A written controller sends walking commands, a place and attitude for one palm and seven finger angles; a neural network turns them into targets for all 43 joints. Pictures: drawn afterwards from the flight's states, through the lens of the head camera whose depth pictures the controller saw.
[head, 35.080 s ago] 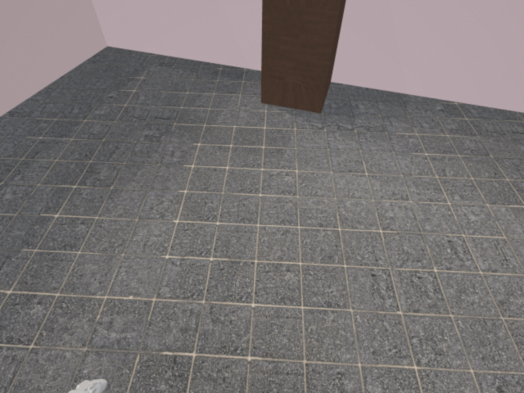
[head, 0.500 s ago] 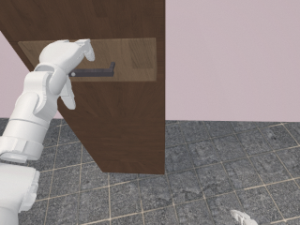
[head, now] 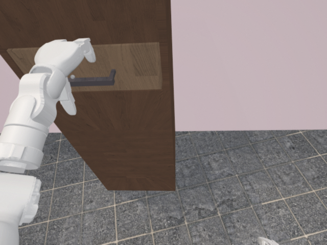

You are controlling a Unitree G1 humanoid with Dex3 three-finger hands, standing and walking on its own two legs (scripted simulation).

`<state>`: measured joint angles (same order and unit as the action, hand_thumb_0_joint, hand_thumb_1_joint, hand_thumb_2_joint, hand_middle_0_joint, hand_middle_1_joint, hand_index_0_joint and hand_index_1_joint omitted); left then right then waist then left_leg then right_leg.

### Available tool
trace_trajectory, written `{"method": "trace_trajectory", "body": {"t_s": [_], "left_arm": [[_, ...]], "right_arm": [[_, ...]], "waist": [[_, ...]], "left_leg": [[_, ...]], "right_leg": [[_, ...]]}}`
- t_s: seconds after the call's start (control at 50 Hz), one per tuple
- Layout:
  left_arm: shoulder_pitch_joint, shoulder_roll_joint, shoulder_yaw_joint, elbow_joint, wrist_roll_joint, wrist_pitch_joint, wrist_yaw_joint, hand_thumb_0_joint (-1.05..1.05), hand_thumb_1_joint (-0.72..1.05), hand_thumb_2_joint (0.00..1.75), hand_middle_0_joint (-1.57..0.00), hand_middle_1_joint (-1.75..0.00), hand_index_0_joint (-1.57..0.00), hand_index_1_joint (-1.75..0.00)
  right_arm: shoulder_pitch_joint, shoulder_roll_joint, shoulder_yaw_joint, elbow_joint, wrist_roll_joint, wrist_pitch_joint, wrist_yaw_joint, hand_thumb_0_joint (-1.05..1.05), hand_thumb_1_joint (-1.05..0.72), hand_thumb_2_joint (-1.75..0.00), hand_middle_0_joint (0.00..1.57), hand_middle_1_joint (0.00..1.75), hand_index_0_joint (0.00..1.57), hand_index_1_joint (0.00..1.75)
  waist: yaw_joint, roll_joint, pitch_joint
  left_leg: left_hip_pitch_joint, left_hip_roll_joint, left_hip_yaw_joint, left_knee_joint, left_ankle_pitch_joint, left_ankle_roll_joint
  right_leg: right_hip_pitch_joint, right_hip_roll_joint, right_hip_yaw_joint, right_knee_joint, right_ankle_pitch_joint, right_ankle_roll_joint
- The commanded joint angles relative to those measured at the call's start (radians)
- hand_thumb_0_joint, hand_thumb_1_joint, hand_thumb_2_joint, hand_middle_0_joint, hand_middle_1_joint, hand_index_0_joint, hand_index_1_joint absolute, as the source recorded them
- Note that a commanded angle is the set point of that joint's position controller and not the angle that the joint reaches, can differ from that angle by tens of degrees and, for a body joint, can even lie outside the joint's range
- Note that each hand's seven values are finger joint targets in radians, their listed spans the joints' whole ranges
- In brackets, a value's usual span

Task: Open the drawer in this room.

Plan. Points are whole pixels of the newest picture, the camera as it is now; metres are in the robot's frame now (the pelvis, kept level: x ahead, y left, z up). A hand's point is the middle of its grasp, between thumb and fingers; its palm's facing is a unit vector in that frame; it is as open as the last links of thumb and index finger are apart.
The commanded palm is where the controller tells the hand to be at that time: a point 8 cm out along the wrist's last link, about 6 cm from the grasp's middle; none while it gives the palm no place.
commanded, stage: move the hooked fingers above the handle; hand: left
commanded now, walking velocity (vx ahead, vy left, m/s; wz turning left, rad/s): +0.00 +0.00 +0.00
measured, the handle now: (87, 77) +0.50 +0.23 +0.15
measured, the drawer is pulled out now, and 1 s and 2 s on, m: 0.00 0.00 0.00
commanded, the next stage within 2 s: lower the fingers behind the handle in 0.36 s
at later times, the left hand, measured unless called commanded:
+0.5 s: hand (73, 73) +0.45 +0.23 +0.20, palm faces +0.01 -0.01 -1.00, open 13.8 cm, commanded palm +0.42 +0.24 +0.27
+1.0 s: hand (73, 87) +0.43 +0.24 +0.17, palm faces +0.01 -0.02 -1.00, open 13.8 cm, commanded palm +0.41 +0.24 +0.23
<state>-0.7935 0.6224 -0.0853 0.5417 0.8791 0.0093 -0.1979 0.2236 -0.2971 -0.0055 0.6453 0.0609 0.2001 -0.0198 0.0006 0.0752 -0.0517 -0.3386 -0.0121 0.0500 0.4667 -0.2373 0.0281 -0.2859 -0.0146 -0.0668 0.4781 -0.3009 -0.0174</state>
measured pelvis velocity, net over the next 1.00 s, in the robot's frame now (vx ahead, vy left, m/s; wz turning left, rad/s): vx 0.00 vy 0.00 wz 0.00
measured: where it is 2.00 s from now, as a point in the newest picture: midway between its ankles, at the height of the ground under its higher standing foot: outside the picture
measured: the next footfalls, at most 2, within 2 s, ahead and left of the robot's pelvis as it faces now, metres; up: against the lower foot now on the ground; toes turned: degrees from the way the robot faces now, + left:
none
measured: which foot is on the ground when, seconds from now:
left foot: down 0.00-1.00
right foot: down 0.00-1.00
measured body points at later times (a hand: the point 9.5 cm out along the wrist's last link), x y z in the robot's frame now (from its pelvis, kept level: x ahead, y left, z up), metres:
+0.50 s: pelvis +0.01 +0.00 +0.00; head +0.04 -0.04 +0.45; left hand +0.44 +0.23 +0.26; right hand +0.12 -0.26 -0.14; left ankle +0.00 +0.10 -0.74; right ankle -0.04 -0.10 -0.74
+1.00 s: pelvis +0.00 +0.00 +0.00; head +0.03 -0.03 +0.45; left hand +0.43 +0.23 +0.23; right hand +0.13 -0.25 -0.13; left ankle +0.00 +0.10 -0.74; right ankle -0.04 -0.10 -0.74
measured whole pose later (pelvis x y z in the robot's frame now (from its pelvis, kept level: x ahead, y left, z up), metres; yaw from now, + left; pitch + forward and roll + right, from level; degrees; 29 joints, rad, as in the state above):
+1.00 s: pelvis +0.00 +0.00 +0.00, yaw +0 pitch +7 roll +0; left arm -0.73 0.60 -0.08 0.54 0.89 -0.02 -0.15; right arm 0.20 -0.28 -0.01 0.64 0.05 0.20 -0.02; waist 0.01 0.07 -0.06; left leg -0.36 -0.01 0.05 0.50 -0.25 0.03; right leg -0.31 -0.01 -0.07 0.50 -0.31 -0.02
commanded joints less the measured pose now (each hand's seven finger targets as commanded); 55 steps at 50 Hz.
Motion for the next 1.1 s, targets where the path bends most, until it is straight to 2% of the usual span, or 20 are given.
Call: {"method": "trace_trajectory", "body": {"t_s": [0.0, 0.04, 0.06, 0.12, 0.14, 0.2, 0.26, 0.3, 0.36, 0.42, 0.46, 0.52, 0.56, 0.64, 0.78, 0.86, 0.94, 1.0, 1.04, 1.08], "left_arm": [[-0.506, 0.28, 0.135, -0.185, -0.01, -0.003, 0.046, 0.0, -0.5, 0.3, -0.3, -1.2, -0.3, -1.2], [-0.513, 0.295, 0.145, -0.14, 0.0, 0.002, 0.046, 0.0, -0.5, 0.3, -0.3, -1.2, -0.3, -1.2], [-0.519, 0.262, 0.114, -0.132, 0.001, 0.003, 0.041, 0.0, -0.5, 0.3, -0.3, -1.2, -0.3, -1.2], [-0.51, 0.304, 0.151, -0.153, 0.004, 0.0, 0.036, 0.0, -0.5, 0.3, -0.3, -1.2, -0.3, -1.2], [-0.505, 0.275, 0.125, -0.14, 0.005, 0.004, 0.031, 0.0, -0.5, 0.3, -0.3, -1.2, -0.3, -1.2], [-0.478, 0.294, 0.144, -0.092, -0.001, 0.002, 0.018, 0.0, -0.5, 0.3, -0.3, -1.2, -0.3, -1.2], [-0.507, 0.278, 0.119, -0.105, 0.008, -0.01, 0.011, 0.0, -0.5, 0.3, -0.3, -1.2, -0.3, -1.2], [-0.511, 0.285, 0.124, -0.099, 0.0, -0.022, 0.008, 0.0, -0.5, 0.3, -0.3, -1.2, -0.3, -1.2], [-0.545, 0.302, 0.143, -0.187, 0.0, -0.051, 0.016, 0.0, -0.5, 0.3, -0.3, -1.2, -0.3, -1.2], [-0.522, 0.334, 0.184, -0.179, -0.016, -0.054, 0.025, 0.0, -0.5, 0.3, -0.3, -1.2, -0.3, -1.2], [-0.506, 0.294, 0.156, -0.142, -0.016, -0.041, 0.031, 0.0, -0.5, 0.3, -0.3, -1.2, -0.3, -1.2], [-0.433, 0.332, 0.199, -0.136, -0.008, -0.028, 0.035, 0.0, -0.5, 0.3, -0.3, -1.2, -0.3, -1.2], [-0.413, 0.275, 0.154, -0.175, -0.004, -0.02, 0.034, 0.0, -0.5, 0.3, -0.3, -1.2, -0.3, -1.2], [-0.386, 0.243, 0.133, -0.233, -0.009, -0.011, 0.04, 0.0, -0.5, 0.3, -0.3, -1.2, -0.3, -1.2], [-0.413, 0.314, 0.199, -0.205, 0.001, -0.022, 0.085, 0.0, -0.5, 0.3, -0.3, -1.2, -0.3, -1.2], [-0.421, 0.294, 0.181, -0.184, 0.016, -0.028, 0.103, 0.0, -0.5, 0.3, -0.3, -1.2, -0.3, -1.2], [-0.401, 0.217, 0.114, -0.212, 0.013, -0.03, 0.096, 0.0, -0.5, 0.3, -0.3, -1.2, -0.3, -1.2], [-0.361, 0.179, 0.087, -0.183, 0.002, -0.023, 0.084, 0.0, -0.5, 0.3, -0.3, -1.2, -0.3, -1.2], [-0.364, 0.223, 0.121, -0.144, 0.008, -0.025, 0.088, 0.0, -0.5, 0.3, -0.3, -1.2, -0.3, -1.2], [-0.403, 0.195, 0.091, -0.163, 0.01, -0.039, 0.09, 0.0, -0.5, 0.3, -0.3, -1.2, -0.3, -1.2]], "right_arm": [[-0.046, -0.117, -0.043, -0.124, -0.002, -0.045, -0.015, 0.0, -0.9, -0.9, 0.2, 0.3, 0.2, 0.3], [-0.048, -0.117, -0.037, -0.115, 0.0, -0.043, -0.018, 0.0, -0.9, -0.9, 0.2, 0.3, 0.2, 0.3], [-0.05, -0.114, -0.036, -0.116, 0.001, -0.043, -0.018, 0.0, -0.9, -0.9, 0.2, 0.3, 0.2, 0.3], [-0.055, -0.116, -0.036, -0.125, -0.001, -0.042, -0.014, 0.0, -0.9, -0.9, 0.2, 0.3, 0.2, 0.3], [-0.058, -0.113, -0.036, -0.127, -0.002, -0.04, -0.016, 0.0, -0.9, -0.9, 0.2, 0.3, 0.2, 0.3], [-0.053, -0.12, -0.035, -0.124, 0.0, -0.036, -0.018, 0.0, -0.9, -0.9, 0.2, 0.3, 0.2, 0.3], [-0.058, -0.115, -0.032, -0.131, 0.002, -0.033, -0.021, 0.0, -0.9, -0.9, 0.2, 0.3, 0.2, 0.3], [-0.046, -0.118, -0.036, -0.126, 0.0, -0.035, -0.024, 0.0, -0.9, -0.9, 0.2, 0.3, 0.2, 0.3], [-0.043, -0.111, -0.042, -0.133, -0.005, -0.04, -0.022, 0.0, -0.9, -0.9, 0.2, 0.3, 0.2, 0.3], [-0.038, -0.115, -0.045, -0.124, -0.005, -0.038, -0.016, 0.0, -0.9, -0.9, 0.2, 0.3, 0.2, 0.3], [-0.035, -0.115, -0.045, -0.116, -0.005, -0.037, -0.014, 0.0, -0.9, -0.9, 0.2, 0.3, 0.2, 0.3], [-0.039, -0.125, -0.046, -0.119, -0.005, -0.028, -0.008, 0.0, -0.9, -0.9, 0.2, 0.3, 0.2, 0.3], [-0.049, -0.118, -0.047, -0.129, -0.004, -0.025, -0.002, 0.0, -0.9, -0.9, 0.2, 0.3, 0.2, 0.3], [-0.055, -0.117, -0.052, -0.137, -0.002, -0.021, 0.003, 0.0, -0.9, -0.9, 0.2, 0.3, 0.2, 0.3], [-0.05, -0.115, -0.045, -0.121, -0.008, -0.032, -0.012, 0.0, -0.9, -0.9, 0.2, 0.3, 0.2, 0.3], [-0.044, -0.111, -0.049, -0.112, -0.009, -0.038, -0.018, 0.0, -0.9, -0.9, 0.2, 0.3, 0.2, 0.3], [-0.045, -0.107, -0.053, -0.121, -0.009, -0.037, -0.012, 0.0, -0.9, -0.9, 0.2, 0.3, 0.2, 0.3], [-0.043, -0.11, -0.053, -0.124, -0.006, -0.032, -0.013, 0.0, -0.9, -0.9, 0.2, 0.3, 0.2, 0.3], [-0.041, -0.114, -0.05, -0.116, -0.005, -0.031, -0.02, 0.0, -0.9, -0.9, 0.2, 0.3, 0.2, 0.3], [-0.043, -0.109, -0.047, -0.119, -0.006, -0.033, -0.023, 0.0, -0.9, -0.9, 0.2, 0.3, 0.2, 0.3]], "waist": [[-0.007, -0.051, -0.364], [-0.012, -0.063, -0.34], [-0.014, -0.061, -0.33], [-0.001, -0.054, -0.356], [-0.004, -0.055, -0.359], [-0.005, -0.103, -0.332], [-0.013, -0.073, -0.315], [-0.017, -0.082, -0.328], [-0.007, -0.039, -0.4], [-0.001, -0.04, -0.395], [-0.008, -0.051, -0.36], [0.01, -0.089, -0.383], [0.009, -0.065, -0.376], [0.003, -0.073, -0.372], [0.008, -0.061, -0.361], [0.0, -0.042, -0.371], [-0.008, -0.024, -0.382], [-0.016, -0.066, -0.34], [-0.011, -0.085, -0.307], [-0.015, -0.06, -0.317]], "left_leg": [[0.209, -0.014, -0.04, 0.003, 0.382, 0.027], [0.188, -0.014, -0.038, 0.002, 0.363, 0.027], [0.184, -0.014, -0.039, -0.001, 0.355, 0.025], [0.189, -0.016, -0.038, 0.006, 0.395, 0.027], [0.191, -0.016, -0.035, 0.006, 0.389, 0.027], [0.164, -0.015, -0.031, 0.003, 0.372, 0.028], [0.158, -0.019, -0.033, 0.003, 0.346, 0.028], [0.17, -0.017, -0.032, 0.006, 0.356, 0.03], [0.209, -0.02, -0.037, 0.023, 0.425, 0.033], [0.2, -0.017, -0.039, 0.026, 0.448, 0.03], [0.193, -0.014, -0.037, 0.025, 0.442, 0.028], [0.164, -0.013, -0.031, 0.025, 0.452, 0.028], [0.178, -0.011, -0.033, 0.029, 0.474, 0.028], [0.206, -0.005, -0.042, 0.029, 0.468, 0.029], [0.173, -0.009, -0.038, 0.02, 0.396, 0.026], [0.19, -0.006, -0.038, 0.03, 0.418, 0.026], [0.215, -0.005, -0.043, 0.038, 0.438, 0.026], [0.201, -0.005, -0.041, 0.034, 0.399, 0.026], [0.174, -0.004, -0.041, 0.024, 0.349, 0.025], [0.173, -0.008, -0.04, 0.024, 0.339, 0.026]], "right_leg": [[0.106, 0.017, 0.048, -0.034, 0.376, -0.015], [0.097, 0.018, 0.046, -0.033, 0.378, -0.012], [0.087, 0.017, 0.043, -0.032, 0.368, -0.011], [0.12, 0.015, 0.049, -0.025, 0.414, -0.014], [0.116, 0.013, 0.049, -0.024, 0.409, -0.012], [0.13, 0.01, 0.049, -0.031, 0.416, -0.01], [0.103, 0.011, 0.049, -0.028, 0.396, -0.008], [0.108, 0.011, 0.05, -0.032, 0.399, -0.009], [0.126, 0.013, 0.055, -0.011, 0.453, -0.01], [0.128, 0.015, 0.051, -0.009, 0.469, -0.01], [0.101, 0.016, 0.045, -0.011, 0.452, -0.01], [0.144, 0.014, 0.048, -0.001, 0.492, -0.008], [0.12, 0.015, 0.046, 0.003, 0.485, -0.008], [0.087, 0.022, 0.043, -0.001, 0.432, -0.009], [0.095, 0.024, 0.043, -0.005, 0.389, -0.013], [0.078, 0.025, 0.043, -0.001, 0.394, -0.014], [0.057, 0.026, 0.043, 0.003, 0.391, -0.014], [0.041, 0.027, 0.039, -0.013, 0.362, -0.014], [0.035, 0.028, 0.038, -0.013, 0.338, -0.013], [0.033, 0.026, 0.041, -0.012, 0.333, -0.014]]}}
